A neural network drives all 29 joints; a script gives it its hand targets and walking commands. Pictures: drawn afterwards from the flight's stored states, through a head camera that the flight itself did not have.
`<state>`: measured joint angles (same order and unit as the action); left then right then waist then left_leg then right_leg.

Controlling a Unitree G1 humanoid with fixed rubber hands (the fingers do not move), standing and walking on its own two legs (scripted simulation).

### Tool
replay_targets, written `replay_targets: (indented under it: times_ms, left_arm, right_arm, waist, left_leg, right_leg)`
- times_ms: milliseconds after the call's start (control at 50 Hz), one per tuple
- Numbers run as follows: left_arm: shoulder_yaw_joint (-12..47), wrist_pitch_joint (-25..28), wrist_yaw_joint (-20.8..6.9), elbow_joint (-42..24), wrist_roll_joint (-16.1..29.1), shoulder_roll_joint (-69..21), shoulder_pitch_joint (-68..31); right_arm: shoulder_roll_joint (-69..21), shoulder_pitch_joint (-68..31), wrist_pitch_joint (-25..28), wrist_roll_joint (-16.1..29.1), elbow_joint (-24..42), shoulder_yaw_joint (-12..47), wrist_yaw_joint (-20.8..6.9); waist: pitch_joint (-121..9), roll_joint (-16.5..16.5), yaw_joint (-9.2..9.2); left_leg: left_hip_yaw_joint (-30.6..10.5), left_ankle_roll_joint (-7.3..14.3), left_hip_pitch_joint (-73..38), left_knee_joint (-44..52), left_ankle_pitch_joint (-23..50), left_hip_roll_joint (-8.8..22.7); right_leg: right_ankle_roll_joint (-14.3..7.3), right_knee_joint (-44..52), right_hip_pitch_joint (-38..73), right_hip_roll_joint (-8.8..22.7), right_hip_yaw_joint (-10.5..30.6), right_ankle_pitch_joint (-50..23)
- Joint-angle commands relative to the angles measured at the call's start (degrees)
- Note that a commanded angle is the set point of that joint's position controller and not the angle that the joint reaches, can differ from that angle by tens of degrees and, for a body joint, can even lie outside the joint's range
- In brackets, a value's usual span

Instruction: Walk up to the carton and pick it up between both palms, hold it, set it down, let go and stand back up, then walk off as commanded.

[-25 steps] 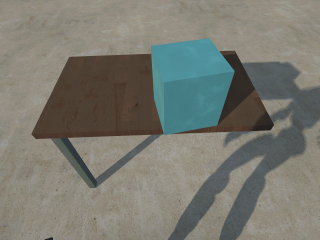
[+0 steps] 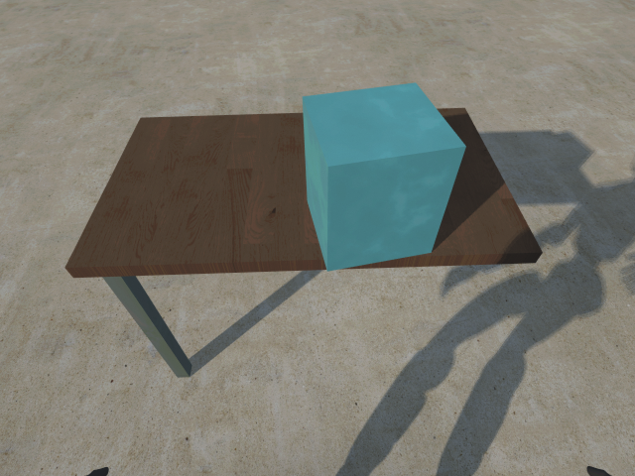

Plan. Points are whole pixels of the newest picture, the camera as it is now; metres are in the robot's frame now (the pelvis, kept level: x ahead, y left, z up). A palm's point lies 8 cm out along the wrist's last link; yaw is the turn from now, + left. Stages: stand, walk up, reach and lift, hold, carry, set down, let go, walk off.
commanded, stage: walk up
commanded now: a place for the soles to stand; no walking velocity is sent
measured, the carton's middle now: (370, 179) +0.62 -0.08 +0.00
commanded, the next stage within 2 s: none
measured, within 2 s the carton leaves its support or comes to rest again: neither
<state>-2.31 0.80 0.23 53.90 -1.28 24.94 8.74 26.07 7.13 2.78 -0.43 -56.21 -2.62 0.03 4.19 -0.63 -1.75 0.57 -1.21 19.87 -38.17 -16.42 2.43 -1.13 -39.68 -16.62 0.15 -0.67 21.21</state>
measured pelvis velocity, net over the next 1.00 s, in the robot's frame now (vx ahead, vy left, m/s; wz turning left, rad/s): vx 0.15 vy -0.07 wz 0.00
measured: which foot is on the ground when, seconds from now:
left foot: down 0.00-0.80, up 0.82-1.00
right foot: down 0.00-0.30, up 0.32-0.76, down 0.78-1.00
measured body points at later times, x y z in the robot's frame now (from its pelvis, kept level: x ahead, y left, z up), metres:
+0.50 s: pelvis +0.07 +0.02 +0.02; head +0.08 +0.06 +0.47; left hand +0.19 +0.36 -0.10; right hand +0.06 -0.33 -0.06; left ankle +0.05 +0.12 -0.72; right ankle +0.10 -0.12 -0.66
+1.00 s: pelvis +0.15 -0.07 +0.01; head +0.14 -0.08 +0.46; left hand +0.23 +0.27 -0.08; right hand +0.23 -0.41 -0.09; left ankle +0.14 +0.10 -0.64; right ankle +0.20 -0.15 -0.72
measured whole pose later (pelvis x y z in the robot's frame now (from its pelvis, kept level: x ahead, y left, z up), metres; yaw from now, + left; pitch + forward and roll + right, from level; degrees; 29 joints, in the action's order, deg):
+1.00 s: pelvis +0.15 -0.07 +0.01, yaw +0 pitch -6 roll +3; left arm -5.1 0.7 -4.8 48.8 -1.6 25.2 15.4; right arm 26.1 16.7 4.3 -0.5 -49.1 -2.6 1.2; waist 4.6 -1.2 0.6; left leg -0.5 -0.6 21.9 -63.3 -19.0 3.5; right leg -2.3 -36.2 -13.9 0.4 -1.6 16.4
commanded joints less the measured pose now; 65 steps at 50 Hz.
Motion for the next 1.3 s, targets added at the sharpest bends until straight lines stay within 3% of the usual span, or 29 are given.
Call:
replay_targets:
  times_ms: [0, 60, 100, 120, 180, 240, 280, 300, 360, 400, 520, 540, 640, 680, 720, 740, 760, 780, 800, 840, 880, 920, 940, 1040, 1120, 1180, 1200, 1240, 1280]
  left_arm:
    - [-1.82, 0.32, -1.05, -2.52, -0.01, 11.01, -4.84]
    - [-1.81, 0.37, -1.16, -1.16, -0.1, 9.8, -6.54]
    - [-4.63, 0.36, -3.47, -3.8, -1.46, 14.72, 2.6]
    - [-5.51, 0.25, -3.48, -3.15, -1.71, 16.25, 3.24]
    - [-6.1, 0.39, -3.43, -3.29, -1.63, 17.44, 4.87]
    - [-4.35, -0.29, -3.87, -6.58, -0.55, 12.22, -2.5]
    - [-2.46, -0.54, -3.4, -9.99, -0.51, 4.76, -4.8]
    - [-3.28, -0.86, -3.06, -9.3, -1.05, 10.09, -4.41]
    - [-3.28, 0.15, -3.64, -8.0, -0.3, 9.18, -0.9]
    - [-3.2, 0.09, -4.04, -7.89, 0.14, 8.77, 0.43]
    - [-3.09, -1.5, -5.42, -11.34, -0.85, 7.74, -3.8]
    - [-4.09, -1.72, -5.43, -13.18, -1.07, 8.6, -4.18]
    - [-4.78, -1.07, -6.65, -12.13, -0.38, 8.92, 0.59]
    - [-5.16, -1.1, -6.67, -12.74, -0.17, 7.95, 1.71]
    - [-6.03, -0.04, -5.3, -8.88, -0.27, 9.4, 11.4]
    - [-7.21, 0.46, -4.54, -7.77, -0.93, 11.02, 16.16]
    - [-8.01, 0.99, -3.61, -7.11, -0.65, 15.84, 17.29]
    - [-7.34, 0.77, -3.31, -10.34, 0.25, 15.5, 10.32]
    - [-7.67, -0.05, -3.27, -9.74, 0.67, 17.6, 7.94]
    - [-6.21, 0.85, -3.38, -9.41, 1.14, 13.37, 5.57]
    - [-5.67, 1.65, -3.39, -10.35, 0.67, 14.29, 3.95]
    - [-5.78, 2.04, -3.22, -10.03, 0.65, 12.4, 4.73]
    - [-5.33, 1.78, -3.15, -10.69, 0.79, 13.3, 2.74]
    - [-6.32, 0.85, -2.23, -9.91, 0.03, 14.46, 10.1]
    - [-4.92, 0.21, -1.81, -9.11, -0.28, 13.2, 11.79]
    - [-4.12, -0.55, -1.05, -9.47, 0.67, 11.7, 9.63]
    - [-3.47, -0.6, -1.08, -9.96, 0.98, 10.34, 5.59]
    - [-2.18, -0.45, -0.78, -11.43, 2.23, 5.55, 5.88]
    - [-3.24, -2.73, -0.77, -9.77, 1.39, 8.49, 6.02]
  right_arm:
    - [8.98, -0.97, -0.17, -0.45, 0.96, -1.02, 0.77]
    - [8.98, -0.52, 0.15, -0.1, -0.27, -1.06, 0.68]
    - [14.55, 2.92, 0.66, -1.42, 1.49, -3.73, -0.34]
    - [12.56, -0.06, 0.52, -0.98, 2.89, -3.49, -0.69]
    - [11.43, -1.63, 1.63, -0.39, 4.19, -3.34, -1.2]
    - [11.98, 14.0, 3.31, -1.06, -0.01, -4.26, -0.68]
    - [22.47, 25.27, 4.15, -1.67, -0.93, -6.65, 0.92]
    - [21.54, 21.12, 4.19, -0.67, -0.12, -6.61, 1.06]
    - [15.44, 15.79, 4.54, -1.23, 2.23, -5.26, 2.27]
    - [14.29, 17.57, 4.43, -0.22, 3.63, -4.69, 2.36]
    - [14.43, 20.55, 4.34, 0.78, 5.06, -4.38, 2.51]
    - [14.55, 20.61, 4.45, 0.11, 5.57, -4.23, 2.64]
    - [17.22, 11.07, 4.62, -0.36, 8.82, -4.2, 2.62]
    - [16.35, 13.07, 4.45, -0.68, 8.87, -4.31, 2.52]
    - [13.83, 13.16, 4.16, -0.64, 9.43, -3.27, 2.4]
    - [10.63, 13.61, 3.83, -0.76, 9.99, -2.67, 2.47]
    - [6.58, 15.38, 3.45, -0.34, 11.54, -1.08, 2.19]
    - [6.62, 18.23, 2.02, -0.66, 10.66, -0.74, 2.56]
    - [12.0, 14.14, 1.29, -0.17, 9.77, -3.08, 2.6]
    - [13.39, 12.27, 1.53, 0.02, 8.62, -2.81, 1.57]
    - [11.83, 14.43, 0.96, 0.6, 7.57, -3.36, 0.69]
    - [10.93, 13.84, 0.39, 0.68, 7.43, -3.04, 0.11]
    - [11.48, 15.41, 0.09, 0.53, 6.67, -3.14, 0.37]
    - [11.04, 10.46, -0.92, 0.52, 6.89, -2.5, 1.16]
    - [8.55, 8.87, 0.4, 0.23, 9.06, -1.75, 2.0]
    - [7.14, 11.23, 1.75, 0.24, 7.36, -1.54, 2.47]
    - [8.28, 15.46, 1.99, 0.03, 6.15, -2.14, 2.74]
    - [13.29, 12.58, 2.43, -1.23, 7.26, -2.64, 2.89]
    - [14.45, 9.48, 2.21, -0.11, 7.32, -3.29, 2.66]
  waist:
    - [-6.32, -5.22, 0.75]
    - [-5.54, -6.18, 0.85]
    - [-6.03, -6.39, 3.33]
    - [-0.42, -14.97, 4.64]
    - [1.63, -12.07, 6.49]
    - [-4.23, -7.19, -1.72]
    - [-6.72, 13.16, -7.59]
    - [-4.57, 4.79, -5.73]
    - [-7.07, -0.86, -0.89]
    - [-9.38, 3.2, -1.09]
    - [-3.39, 9.62, -1.56]
    - [-2.38, 6.9, -0.98]
    - [-3.53, 9.07, 4.11]
    - [-3.92, 6.31, 3.7]
    - [-9.48, -3.42, 9.18]
    - [-10.56, -8.27, 10.72]
    - [-8.23, -20.44, 9.39]
    - [-1.82, -15.16, 4.08]
    - [3.67, -13.2, 5.05]
    - [10.98, -8.29, 3.0]
    - [13.49, -11.56, 1.91]
    - [12.04, -3.47, 1.67]
    - [8.69, -8.59, 1.71]
    - [6.52, -9.56, 5.62]
    - [-0.73, -7.2, 5.95]
    - [-4.46, -8.09, 3.69]
    - [-7.24, -2.8, 0.25]
    - [-13.44, 6.9, 1.63]
    - [-10.32, 6.58, 1.62]
  left_leg:
    - [-0.81, 4.03, -8.14, 4.33, 1.17, 0.98]
    - [-3.28, 4.02, -8.48, 7.99, 1.73, 2.72]
    - [-1.17, 5.91, -0.81, -0.3, -17.93, 0.01]
    - [5.3, 4.38, 9.24, -8.67, -13.75, -3.34]
    - [4.73, 3.23, 13.79, -3.43, -13.26, -1.29]
    - [3.3, 5.3, -16.27, 5.93, -3.55, -2.55]
    - [-39.41, 11.15, -30.59, 25.91, -15.06, 22.58]
    - [-40.93, 14.35, -27.77, 24.97, -14.79, 23.55]
    - [-21.35, 14.97, -33.93, 15.53, 22.26, 17.81]
    - [-15.18, 13.51, -33.49, 13.3, 33.9, 16.01]
    - [-5.97, 11.3, -19.93, 16.3, 33.03, 14.8]
    - [-10.75, 12.29, -19.07, 16.09, 28.23, 16.13]
    - [-1.28, 9.56, -11.14, 15.02, 21.94, 13.46]
    - [-0.32, 9.75, -9.59, 10.76, 23.78, 12.85]
    - [1.84, 6.85, -8.07, -8.14, 21.24, 8.43]
    - [1.26, 5.25, 2.68, -20.81, 10.34, 5.12]
    - [1.38, 3.45, 15.66, -26.2, -15.72, -3.2]
    - [-2.2, 4.74, 16.26, -29.91, -16.25, -2.05]
    - [-2.09, 4.76, 16.24, -31.55, -15.19, -1.19]
    - [-3.8, 3.41, 17.15, -32.38, -4.22, 0.77]
    - [-2.57, 3.2, 10.62, -28.48, 0.69, 2.06]
    - [-3.63, 2.44, 8.83, -25.34, 4.39, 1.82]
    - [-0.89, 1.12, 8.45, -22.22, 3.73, 1.86]
    - [-1.03, 0.75, 11.64, -15.06, -0.87, 1.2]
    - [1.67, 1.46, 8.29, -4.2, -8.84, -0.15]
    - [4.13, 3.13, 0.47, 8.66, -0.15, -2.66]
    - [1.07, 3.16, -7.71, 13.63, 8.11, -0.74]
    - [-18.38, 8.56, -17.79, 14.5, 24.81, 15.07]
    - [-21.52, 14.52, -12.25, 13.76, 22.04, 20.07]
  right_leg:
    - [-3.8, 18.23, -3.86, 7.84, 10.28, 1.31]
    - [-2.8, 16.91, -3.76, 6.39, 9.35, 1.77]
    - [-6.54, 20.9, -0.01, 8.12, 16.89, 30.55]
    - [-8.82, 26.82, 4.22, 12.33, 22.83, 33.36]
    - [-11.65, 25.03, 9.46, 15.4, 23.01, 21.19]
    - [-7.0, 8.48, -10.07, 7.55, 10.11, 14.1]
    - [-1.96, -22.5, -30.17, -6.2, 5.91, 12.82]
    - [-1.01, -25.51, -29.37, -2.23, 11.62, 11.88]
    - [-0.48, -23.28, -28.51, 1.91, 8.22, 3.18]
    - [0.33, -22.86, -26.67, 2.7, 5.89, 0.31]
    - [0.52, -10.11, -19.87, 4.78, 1.37, -6.21]
    - [1.06, -12.69, -21.31, 5.34, 3.33, -6.66]
    - [-0.15, 0.08, -7.13, 6.59, 1.96, -11.26]
    - [-1.59, 4.19, -2.5, 4.07, -1.75, -7.24]
    - [-0.19, 14.35, 10.6, 2.25, -0.46, -11.37]
    - [-1.43, 12.49, 20.0, 3.7, 2.75, -14.48]
    - [-3.16, 14.88, 23.08, 12.73, 18.12, -15.43]
    - [-5.42, 19.04, 8.58, 15.13, 25.28, 4.47]
    - [-7.22, 29.37, 2.34, 18.87, 34.2, 24.31]
    - [-5.66, 31.7, -3.54, 14.13, 27.7, 21.28]
    - [-3.04, 32.11, -12.94, 10.14, 18.47, 18.55]
    - [-0.48, 32.82, -10.72, 9.45, 16.99, 12.87]
    - [-1.91, 30.47, -6.67, 7.48, 12.73, 11.1]
    - [-0.83, 28.9, 2.29, 9.58, 15.28, 7.96]
    - [-7.85, 15.92, 11.68, 11.8, 13.07, -26.54]
    - [-6.88, 3.55, 10.62, 9.92, 7.63, -44.26]
    - [-6.79, 1.45, 6.65, 10.06, 6.7, -38.75]
    - [-1.08, -4.9, -3.77, 1.56, 1.84, -13.14]
    - [-0.46, -8.4, -4.17, 1.27, 5.98, 14.85]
